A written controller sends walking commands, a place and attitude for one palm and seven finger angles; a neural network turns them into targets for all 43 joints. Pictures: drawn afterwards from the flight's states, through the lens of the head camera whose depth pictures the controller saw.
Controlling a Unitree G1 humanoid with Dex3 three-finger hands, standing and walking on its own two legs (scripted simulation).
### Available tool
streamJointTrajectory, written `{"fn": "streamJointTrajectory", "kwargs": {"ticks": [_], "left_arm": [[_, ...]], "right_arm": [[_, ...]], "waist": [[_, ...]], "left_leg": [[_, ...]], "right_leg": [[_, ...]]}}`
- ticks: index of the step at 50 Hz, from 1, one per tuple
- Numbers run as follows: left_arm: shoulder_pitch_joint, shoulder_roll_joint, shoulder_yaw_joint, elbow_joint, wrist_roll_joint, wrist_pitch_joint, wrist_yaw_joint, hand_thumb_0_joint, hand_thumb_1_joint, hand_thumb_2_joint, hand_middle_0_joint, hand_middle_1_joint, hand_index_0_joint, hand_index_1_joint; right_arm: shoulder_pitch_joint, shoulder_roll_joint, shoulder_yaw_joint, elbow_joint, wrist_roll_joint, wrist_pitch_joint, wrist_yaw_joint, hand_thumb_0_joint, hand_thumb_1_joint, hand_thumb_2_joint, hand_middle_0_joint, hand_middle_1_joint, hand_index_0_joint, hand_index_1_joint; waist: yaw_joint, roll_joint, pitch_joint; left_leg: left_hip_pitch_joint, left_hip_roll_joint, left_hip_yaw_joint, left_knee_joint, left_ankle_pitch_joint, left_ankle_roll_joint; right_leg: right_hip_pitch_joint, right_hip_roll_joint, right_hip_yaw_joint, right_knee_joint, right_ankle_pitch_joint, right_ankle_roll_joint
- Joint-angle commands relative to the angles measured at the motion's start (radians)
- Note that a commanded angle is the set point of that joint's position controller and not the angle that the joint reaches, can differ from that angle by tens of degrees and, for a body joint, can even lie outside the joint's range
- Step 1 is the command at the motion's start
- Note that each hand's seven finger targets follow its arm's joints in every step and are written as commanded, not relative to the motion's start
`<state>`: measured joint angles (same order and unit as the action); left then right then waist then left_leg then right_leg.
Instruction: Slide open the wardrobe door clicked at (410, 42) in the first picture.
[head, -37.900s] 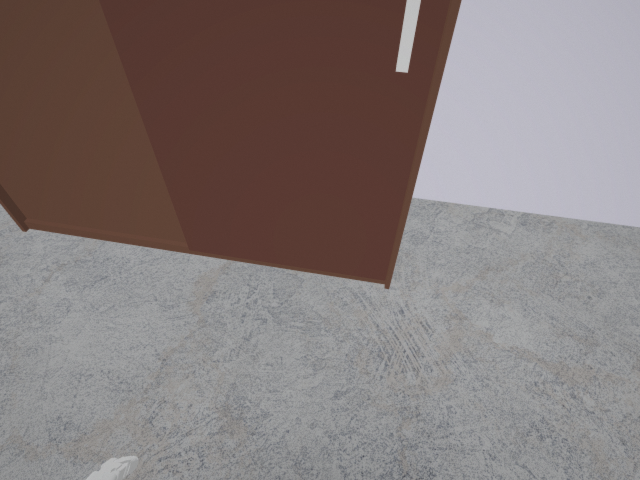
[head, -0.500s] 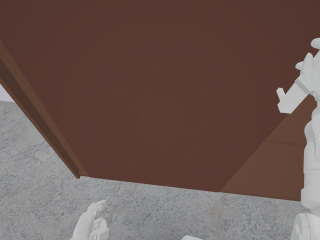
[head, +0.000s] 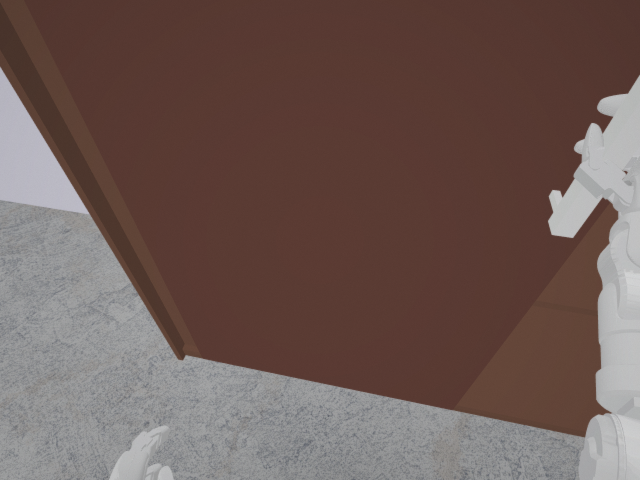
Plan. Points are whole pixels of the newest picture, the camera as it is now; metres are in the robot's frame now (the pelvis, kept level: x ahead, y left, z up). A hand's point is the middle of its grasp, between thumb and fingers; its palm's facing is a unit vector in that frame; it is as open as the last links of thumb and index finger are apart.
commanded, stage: stop walking and hold the door there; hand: right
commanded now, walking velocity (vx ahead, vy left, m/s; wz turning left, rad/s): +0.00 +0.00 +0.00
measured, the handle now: (614, 125) +0.45 -0.28 +0.25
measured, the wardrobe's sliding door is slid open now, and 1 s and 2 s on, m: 0.69 0.69 0.69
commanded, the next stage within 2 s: loosen the grip on the handle in 0.20 s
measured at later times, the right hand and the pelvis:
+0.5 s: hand (602, 153) +0.42 -0.26 +0.23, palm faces +0.39 +0.91 -0.11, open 8.2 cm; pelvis -0.01 +0.02 +0.00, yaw -1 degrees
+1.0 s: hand (602, 155) +0.42 -0.26 +0.23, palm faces +0.38 +0.91 -0.15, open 14.3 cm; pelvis +0.04 +0.03 +0.00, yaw +0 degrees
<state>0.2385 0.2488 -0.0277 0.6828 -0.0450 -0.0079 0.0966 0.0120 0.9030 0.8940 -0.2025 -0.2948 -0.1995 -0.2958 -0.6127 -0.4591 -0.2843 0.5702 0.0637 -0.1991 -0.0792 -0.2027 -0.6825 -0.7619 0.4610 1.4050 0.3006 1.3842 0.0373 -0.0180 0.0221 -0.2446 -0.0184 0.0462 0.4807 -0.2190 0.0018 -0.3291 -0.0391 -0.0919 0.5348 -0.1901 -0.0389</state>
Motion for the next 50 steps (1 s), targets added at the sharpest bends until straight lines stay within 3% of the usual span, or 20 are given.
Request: {"fn": "streamJointTrajectory", "kwargs": {"ticks": [1, 14, 15, 16, 17, 18, 20, 21, 23, 24, 26, 27, 30, 34, 35, 37, 38, 45, 49, 50], "left_arm": [[-0.041, 0.163, 0.056, -0.103, 0.006, -0.043, 0.010, 0.000, 0.900, 0.900, -0.200, -0.300, -0.200, -0.300], [-0.021, 0.162, 0.052, -0.076, 0.000, -0.046, 0.014, 0.000, 0.900, 0.900, -0.200, -0.300, -0.200, -0.300], [0.051, 0.114, 0.024, -0.177, -0.012, -0.084, -0.012, 0.000, 0.900, 0.900, -0.200, -0.300, -0.200, -0.300], [0.071, 0.145, 0.109, -0.047, 0.082, -0.127, -0.035, 0.000, 0.900, 0.900, -0.200, -0.300, -0.200, -0.300], [0.105, 0.147, 0.084, -0.072, 0.060, -0.145, -0.044, 0.000, 0.900, 0.900, -0.200, -0.300, -0.200, -0.300], [0.105, 0.169, 0.078, -0.082, 0.058, -0.166, -0.046, 0.000, 0.900, 0.900, -0.200, -0.300, -0.200, -0.300], [0.027, 0.156, 0.071, -0.088, 0.064, -0.193, -0.017, 0.000, 0.900, 0.900, -0.200, -0.300, -0.200, -0.300], [0.010, 0.149, 0.058, -0.088, 0.062, -0.199, -0.022, 0.000, 0.900, 0.900, -0.200, -0.300, -0.200, -0.300], [0.012, 0.142, 0.058, -0.065, 0.056, -0.197, -0.032, 0.000, 0.900, 0.900, -0.200, -0.300, -0.200, -0.300], [0.026, 0.149, 0.062, -0.063, 0.058, -0.194, -0.038, 0.000, 0.900, 0.900, -0.200, -0.300, -0.200, -0.300], [0.029, 0.157, 0.065, -0.083, 0.056, -0.190, -0.039, 0.000, 0.900, 0.900, -0.200, -0.300, -0.200, -0.300], [0.020, 0.163, 0.067, -0.089, 0.052, -0.188, -0.040, 0.000, 0.900, 0.900, -0.200, -0.300, -0.200, -0.300], [0.010, 0.175, 0.077, -0.080, 0.045, -0.176, -0.027, 0.000, 0.900, 0.900, -0.200, -0.300, -0.200, -0.300], [-0.003, 0.165, 0.079, -0.069, 0.038, -0.163, -0.023, 0.000, 0.900, 0.900, -0.200, -0.300, -0.200, -0.300], [0.006, 0.182, 0.078, -0.059, 0.042, -0.158, -0.013, 0.000, 0.900, 0.900, -0.200, -0.300, -0.200, -0.300], [0.010, 0.165, 0.070, -0.057, 0.041, -0.146, -0.011, 0.000, 0.900, 0.900, -0.200, -0.300, -0.200, -0.300], [0.008, 0.159, 0.069, -0.056, 0.039, -0.145, -0.010, 0.000, 0.900, 0.900, -0.200, -0.300, -0.200, -0.300], [0.007, 0.161, 0.067, -0.063, 0.032, -0.130, 0.014, 0.000, 0.900, 0.900, -0.200, -0.300, -0.200, -0.300], [-0.020, 0.152, 0.060, -0.074, 0.025, -0.125, 0.019, 0.000, 0.900, 0.900, -0.200, -0.300, -0.200, -0.300], [-0.017, 0.153, 0.062, -0.069, 0.030, -0.124, 0.025, 0.000, 0.900, 0.900, -0.200, -0.300, -0.200, -0.300]], "right_arm": [[-0.268, -0.256, -0.061, -0.030, -0.018, -0.012, -0.003, 0.000, -0.900, -0.900, 0.450, 1.400, 0.450, 1.400], [-0.282, -0.207, -0.011, 0.009, -0.024, -0.022, 0.009, 0.000, -0.900, -0.900, 0.450, 1.400, 0.450, 1.400], [-1.207, -0.797, -0.376, -0.313, -0.173, -0.092, -0.029, 0.000, -0.900, -0.900, 0.450, 1.400, 0.450, 1.400], [-1.030, -0.533, -0.223, 0.084, -0.233, 0.004, 0.042, 0.000, -0.779, -0.842, 0.450, 1.400, 0.450, 1.400], [-0.859, -0.315, -0.117, 0.061, -0.135, 0.003, 0.031, 0.000, -0.658, -0.783, 0.450, 1.400, 0.450, 1.400], [-0.749, -0.339, -0.170, 0.063, -0.116, 0.001, 0.042, 0.000, -0.538, -0.725, 0.450, 1.400, 0.450, 1.400], [-0.699, -0.348, -0.206, 0.045, -0.041, -0.029, 0.055, 0.000, -0.296, -0.608, 0.450, 1.400, 0.450, 1.400], [-0.780, -0.279, -0.099, -0.014, -0.046, -0.036, 0.060, 0.000, -0.175, -0.550, 0.450, 1.400, 0.450, 1.400], [-0.730, -0.216, -0.016, 0.012, -0.086, -0.036, 0.055, 0.000, 0.067, -0.433, 0.450, 1.400, 0.450, 1.400], [-0.690, -0.270, -0.042, 0.022, -0.115, -0.037, 0.041, 0.000, 0.188, -0.375, 0.450, 1.400, 0.450, 1.400], [-0.640, -0.276, -0.029, 0.011, -0.143, -0.040, 0.030, 0.000, 0.429, -0.258, 0.437, 1.383, 0.437, 1.383], [-0.629, -0.267, -0.028, -0.007, -0.121, -0.042, 0.034, 0.000, 0.550, -0.200, 0.423, 1.367, 0.423, 1.367], [-0.575, -0.298, -0.104, -0.033, -0.027, -0.067, 0.070, 0.000, 0.550, -0.200, 0.383, 1.317, 0.383, 1.317], [-0.570, -0.262, -0.066, -0.131, -0.016, -0.053, 0.085, 0.000, 0.550, -0.200, 0.330, 1.250, 0.330, 1.250], [-0.584, -0.450, -0.212, -0.137, -0.028, -0.049, 0.068, 0.000, 0.550, -0.200, 0.317, 1.233, 0.317, 1.233], [-0.612, -0.405, -0.160, -0.143, -0.043, -0.020, 0.063, 0.000, 0.550, -0.200, 0.290, 1.200, 0.290, 1.200], [-0.552, -0.360, -0.141, -0.144, -0.036, -0.004, 0.070, 0.000, 0.550, -0.200, 0.277, 1.183, 0.277, 1.183], [-0.399, -0.335, -0.184, -0.277, 0.032, 0.086, 0.104, 0.000, 0.550, -0.200, 0.250, 1.150, 0.250, 1.150], [-0.382, -0.341, -0.207, -0.356, 0.053, 0.105, 0.115, 0.000, 0.550, -0.200, 0.250, 1.150, 0.250, 1.150], [-0.356, -0.393, -0.260, -0.350, 0.050, 0.103, 0.106, 0.000, 0.550, -0.200, 0.250, 1.150, 0.250, 1.150]], "waist": [[-0.039, 0.065, -0.170], [-0.045, 0.031, -0.161], [-0.021, -0.172, -0.113], [0.042, -0.008, -0.375], [0.079, 0.167, -0.263], [0.037, 0.174, -0.324], [-0.013, 0.053, -0.293], [0.002, -0.069, -0.252], [-0.001, -0.206, -0.142], [-0.008, -0.210, -0.130], [0.003, -0.098, -0.150], [0.010, -0.037, -0.157], [-0.001, 0.102, -0.234], [-0.001, -0.007, -0.242], [-0.016, -0.013, -0.257], [0.005, -0.027, -0.242], [-0.005, -0.057, -0.229], [-0.016, 0.004, -0.302], [-0.024, 0.007, -0.319], [-0.035, 0.006, -0.328]], "left_leg": [[-0.043, 0.136, -0.140, -0.164, -0.208, 0.003], [-0.020, 0.104, -0.104, -0.100, -0.119, -0.012], [0.024, 0.034, -0.075, -0.037, -0.224, -0.005], [0.009, 0.026, -0.042, -0.037, 0.022, 0.067], [-0.058, -0.013, -0.015, -0.069, -0.014, 0.042], [-0.033, -0.008, -0.044, -0.085, -0.046, 0.041], [0.005, 0.009, -0.084, -0.115, -0.119, 0.054], [-0.044, 0.023, -0.101, -0.114, -0.142, 0.054], [-0.108, 0.024, -0.089, -0.100, -0.170, 0.064], [-0.109, 0.021, -0.082, -0.097, -0.180, 0.063], [-0.099, 0.015, -0.069, -0.099, -0.199, 0.051], [-0.112, 0.012, -0.068, -0.099, -0.227, 0.042], [-0.057, 0.019, -0.095, -0.110, -0.272, 0.024], [-0.085, 0.020, -0.103, -0.091, -0.235, 0.023], [-0.055, 0.021, -0.110, -0.092, -0.221, 0.023], [-0.038, 0.027, -0.117, -0.093, -0.159, 0.020], [-0.041, 0.024, -0.107, -0.087, -0.118, 0.024], [0.039, 0.021, -0.074, -0.035, 0.236, 0.009], [0.052, 0.027, -0.077, -0.021, 0.289, -0.005], [0.069, 0.027, -0.079, -0.015, 0.309, -0.004]], "right_leg": [[0.094, -0.108, 0.161, -0.098, -0.123, 0.008], [0.074, -0.133, 0.182, -0.122, -0.038, -0.005], [0.054, -0.038, 0.078, -0.197, -0.243, 0.003], [0.121, 0.019, 0.083, -0.131, 0.017, 0.034], [0.141, -0.014, 0.135, -0.161, -0.021, 0.017], [0.206, -0.022, 0.147, -0.193, -0.098, 0.016], [0.203, 0.001, 0.125, -0.177, -0.159, 0.012], [0.188, 0.004, 0.106, -0.158, -0.195, 0.022], [0.139, 0.018, 0.106, -0.141, -0.262, 0.031], [0.108, 0.022, 0.114, -0.143, -0.286, 0.030], [0.075, 0.032, 0.116, -0.128, -0.260, 0.012], [0.068, 0.033, 0.118, -0.116, -0.262, 0.007], [0.063, 0.035, 0.103, -0.073, -0.201, 0.000], [0.087, 0.033, 0.106, -0.059, -0.188, 0.001], [0.071, 0.030, 0.108, -0.058, -0.172, -0.003], [0.060, 0.030, 0.103, -0.057, -0.113, -0.004], [0.075, 0.029, 0.103, -0.057, -0.085, -0.001], [0.148, 0.030, 0.094, -0.028, 0.174, 0.003], [0.148, 0.031, 0.092, -0.028, 0.179, 0.009], [0.146, 0.031, 0.089, -0.020, 0.192, 0.008]]}}
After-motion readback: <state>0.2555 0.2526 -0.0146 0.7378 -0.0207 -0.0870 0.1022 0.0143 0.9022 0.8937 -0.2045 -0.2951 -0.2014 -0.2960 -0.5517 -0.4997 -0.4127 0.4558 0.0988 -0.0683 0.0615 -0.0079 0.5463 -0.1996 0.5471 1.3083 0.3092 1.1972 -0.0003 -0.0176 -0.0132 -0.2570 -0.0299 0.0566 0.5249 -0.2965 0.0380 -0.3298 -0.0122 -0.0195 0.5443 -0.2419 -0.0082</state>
